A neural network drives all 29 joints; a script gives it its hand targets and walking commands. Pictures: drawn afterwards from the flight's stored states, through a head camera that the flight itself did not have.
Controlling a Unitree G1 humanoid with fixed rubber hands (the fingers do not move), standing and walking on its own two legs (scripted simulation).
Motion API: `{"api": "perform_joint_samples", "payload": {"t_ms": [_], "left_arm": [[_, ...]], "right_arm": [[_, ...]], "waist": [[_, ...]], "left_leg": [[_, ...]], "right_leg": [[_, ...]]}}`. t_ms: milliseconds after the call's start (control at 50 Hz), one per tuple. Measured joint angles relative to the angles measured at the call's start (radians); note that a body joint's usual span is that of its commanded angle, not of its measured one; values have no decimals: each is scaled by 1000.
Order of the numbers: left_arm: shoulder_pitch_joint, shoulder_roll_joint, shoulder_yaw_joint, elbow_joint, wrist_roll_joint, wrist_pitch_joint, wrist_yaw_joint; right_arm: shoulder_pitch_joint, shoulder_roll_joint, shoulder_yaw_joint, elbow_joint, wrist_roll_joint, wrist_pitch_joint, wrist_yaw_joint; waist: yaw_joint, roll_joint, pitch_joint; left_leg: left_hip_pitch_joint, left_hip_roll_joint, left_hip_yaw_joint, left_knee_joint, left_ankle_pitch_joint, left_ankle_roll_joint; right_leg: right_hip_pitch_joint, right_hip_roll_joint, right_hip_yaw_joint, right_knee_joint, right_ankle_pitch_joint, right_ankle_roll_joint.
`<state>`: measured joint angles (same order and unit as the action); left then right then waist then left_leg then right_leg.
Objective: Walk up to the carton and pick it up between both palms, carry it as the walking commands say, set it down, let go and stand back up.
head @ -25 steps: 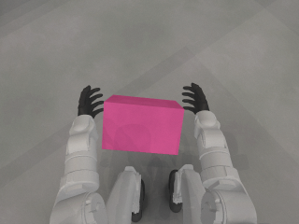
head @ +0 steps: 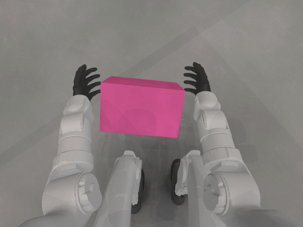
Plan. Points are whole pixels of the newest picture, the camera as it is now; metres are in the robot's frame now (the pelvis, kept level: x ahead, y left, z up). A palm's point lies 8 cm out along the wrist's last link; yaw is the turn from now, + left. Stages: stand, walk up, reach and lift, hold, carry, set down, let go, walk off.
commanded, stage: set down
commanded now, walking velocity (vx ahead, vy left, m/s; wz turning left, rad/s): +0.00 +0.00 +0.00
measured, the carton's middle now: (141, 104) +0.44 +0.06 -0.19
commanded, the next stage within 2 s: none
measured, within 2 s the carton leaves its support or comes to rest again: neither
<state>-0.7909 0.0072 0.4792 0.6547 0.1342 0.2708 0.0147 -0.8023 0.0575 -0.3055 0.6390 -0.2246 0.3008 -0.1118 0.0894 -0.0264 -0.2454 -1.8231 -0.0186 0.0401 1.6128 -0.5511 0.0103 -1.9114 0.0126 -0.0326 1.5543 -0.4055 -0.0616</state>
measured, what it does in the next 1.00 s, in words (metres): lowers itself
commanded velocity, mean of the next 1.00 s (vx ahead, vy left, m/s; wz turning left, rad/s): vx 0.00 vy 0.00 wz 0.00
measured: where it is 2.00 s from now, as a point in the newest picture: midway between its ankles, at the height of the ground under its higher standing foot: (156, 193)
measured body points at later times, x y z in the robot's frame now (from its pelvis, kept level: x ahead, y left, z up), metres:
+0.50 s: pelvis -0.02 +0.01 -0.07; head +0.27 +0.00 +0.28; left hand +0.46 +0.22 -0.16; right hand +0.48 -0.10 -0.18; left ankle +0.07 +0.11 -0.51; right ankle +0.12 -0.09 -0.51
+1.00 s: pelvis -0.02 +0.01 -0.13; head +0.30 +0.02 +0.19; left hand +0.47 +0.23 -0.25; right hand +0.50 -0.09 -0.27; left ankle +0.07 +0.11 -0.51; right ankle +0.11 -0.09 -0.51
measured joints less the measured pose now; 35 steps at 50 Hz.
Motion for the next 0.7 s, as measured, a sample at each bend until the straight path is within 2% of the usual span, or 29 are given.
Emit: {"api": "perform_joint_samples", "payload": {"t_ms": [200, 360, 700], "left_arm": [[-67, 26, 3, 12, -9, 3, 1], [-118, 40, -8, 22, -18, 4, 19], [-232, 66, -33, 62, -33, -5, 59]], "right_arm": [[-79, -21, 2, 18, 12, 5, -15], [-132, -48, 9, 35, 31, 5, -16], [-243, -125, 23, 108, 92, -17, 0]], "waist": [[-5, 0, 32], [-12, 3, 61], [-29, 13, 138]], "left_leg": [[-110, -2, -2, 92, -8, -3], [-189, -7, -1, 162, -14, 2], [-327, -38, 5, 292, -16, 15]], "right_leg": [[-110, -2, -4, 87, -4, -4], [-187, 2, -2, 152, -6, 0], [-311, 16, 24, 283, -21, 36]]}}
